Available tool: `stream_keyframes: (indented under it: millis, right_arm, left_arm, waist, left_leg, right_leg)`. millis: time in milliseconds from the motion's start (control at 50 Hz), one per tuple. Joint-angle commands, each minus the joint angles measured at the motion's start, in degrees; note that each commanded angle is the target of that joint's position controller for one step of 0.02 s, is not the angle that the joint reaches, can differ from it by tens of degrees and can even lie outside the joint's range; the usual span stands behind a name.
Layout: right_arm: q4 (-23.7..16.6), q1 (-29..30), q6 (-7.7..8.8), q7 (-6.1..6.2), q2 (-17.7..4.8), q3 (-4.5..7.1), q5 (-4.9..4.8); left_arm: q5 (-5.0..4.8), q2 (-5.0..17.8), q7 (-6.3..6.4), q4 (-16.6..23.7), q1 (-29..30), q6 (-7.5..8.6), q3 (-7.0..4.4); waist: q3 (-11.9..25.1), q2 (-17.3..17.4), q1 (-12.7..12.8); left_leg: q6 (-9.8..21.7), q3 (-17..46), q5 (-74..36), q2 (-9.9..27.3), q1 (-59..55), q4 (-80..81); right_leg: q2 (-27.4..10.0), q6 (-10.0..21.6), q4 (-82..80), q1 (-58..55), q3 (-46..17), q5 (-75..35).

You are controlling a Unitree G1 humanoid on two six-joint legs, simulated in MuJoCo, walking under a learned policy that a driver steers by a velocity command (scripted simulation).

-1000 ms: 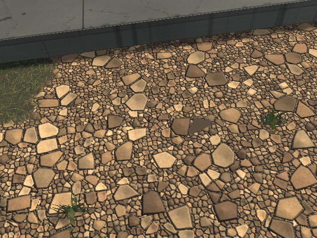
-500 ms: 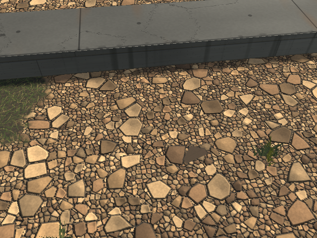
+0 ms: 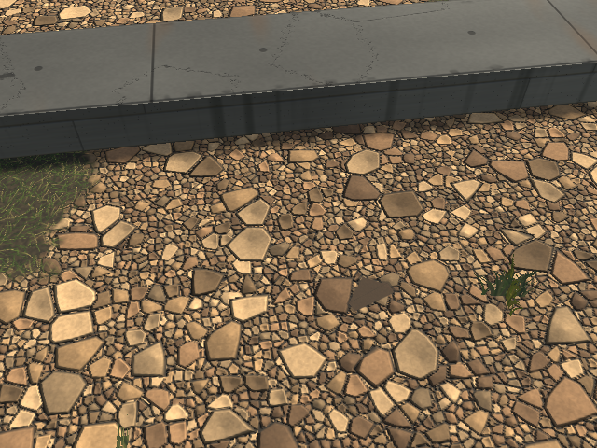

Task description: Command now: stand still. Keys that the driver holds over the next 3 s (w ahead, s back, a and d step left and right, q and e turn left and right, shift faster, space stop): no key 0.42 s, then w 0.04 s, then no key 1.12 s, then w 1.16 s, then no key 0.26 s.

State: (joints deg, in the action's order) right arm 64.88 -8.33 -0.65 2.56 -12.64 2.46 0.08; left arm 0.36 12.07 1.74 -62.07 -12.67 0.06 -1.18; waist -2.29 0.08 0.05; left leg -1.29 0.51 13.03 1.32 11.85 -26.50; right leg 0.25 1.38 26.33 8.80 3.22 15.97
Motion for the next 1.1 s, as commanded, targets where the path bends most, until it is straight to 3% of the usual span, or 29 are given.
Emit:
stream_keyframes:
  millis: [20,420,440,460,500,540,580,640,1100]
  right_arm:
    - [-1.11,-0.83,0.37,0.24,-5.9,0.77,0.01]
    - [0.12,-5.1,0.6,0.52,-4.51,0.1,-0.13]
    - [0.64,-6.19,0.54,0.54,-3.81,-0.07,-0.13]
    - [0.68,-6.31,0.5,0.64,-3.82,0.02,-0.4]
    - [-0.29,-5.02,0.79,0.71,-2.58,-0.4,0.08]
    - [0.12,-6.16,1.35,0.5,-3.12,-0.42,0.31]
    - [0.49,-7.39,1.68,0.24,-4.23,-0.22,-0.11]
    - [0.34,-7.53,1.67,-0.01,-3.73,-0.37,-0.47]
    - [-0.91,-6.87,0.39,0.4,-3.19,0.15,-0.4]
  left_arm:
    - [0.0,5.74,0.19,1.09,-2.11,0.46,-0.88]
    - [-0.2,4.19,0.22,0.15,-5.87,0.68,-0.51]
    - [-0.2,3.92,0.31,-0.37,-6.98,0.6,-0.48]
    - [-0.61,5.15,0.53,-0.46,-7.47,0.38,-0.97]
    - [-0.4,4.47,0.68,0.46,-5.13,0.59,-0.69]
    - [-0.11,3.66,0.45,0.43,-5.42,1.29,-0.51]
    - [-0.37,3.86,0.22,-0.16,-7.86,1.56,-0.59]
    - [-0.57,3.3,0.16,-0.31,-8.75,1.12,-0.38]
    - [-0.44,2.67,0.67,-0.64,-9.29,0.63,-0.61]
  waist:
    - [0.2,-0.05,-0.11]
    - [-0.44,-0.14,-0.04]
    - [0.87,-0.59,0.01]
    - [0.02,-1.71,0.35]
    - [-4.72,-3.06,-0.28]
    - [-4.83,-0.68,-0.36]
    - [-1.19,1.28,0.27]
    - [1.13,0.67,0.44]
    - [-0.8,-0.13,0.09]
  left_leg:
    - [1.73,0.87,-7.74,1.18,-1.42,3.41]
    - [1.49,0.75,-6.89,1.11,-0.29,3.79]
    - [1.51,-0.28,-2.24,0.25,-0.71,3.3]
    - [1.71,-2.18,5.07,-1.48,1.06,0.85]
    - [1.82,-1.26,3.11,-0.59,3.07,0.67]
    - [1.73,0.34,-4.79,0.57,1.25,2.09]
    - [1.91,0.65,-10.85,0.84,-0.05,1.69]
    - [2.26,0.68,-13.88,0.88,-0.76,1.33]
    - [2.29,0.57,-10.73,0.48,-1.19,2.46]
  right_leg:
    - [-3.03,0.68,-6.25,3.53,-3.19,-5.29]
    - [-2.87,1.08,-6.93,3.8,-3.38,-5.22]
    - [-2.59,1.34,-7.66,3.25,-3.31,0.89]
    - [-2.73,2.32,-8.59,3.71,-4.29,10.57]
    - [-5.23,3.25,-11.35,8.76,-7.62,15.28]
    - [-3.45,1.99,-8.84,8.61,-5.03,4.39]
    - [-1.95,0.93,-5.21,4.36,-2.41,-7.28]
    - [-1.98,0.75,-3.5,1.5,-2.04,-13.17]
    - [-2.43,0.12,-4.5,2.75,-2.21,-9.86]
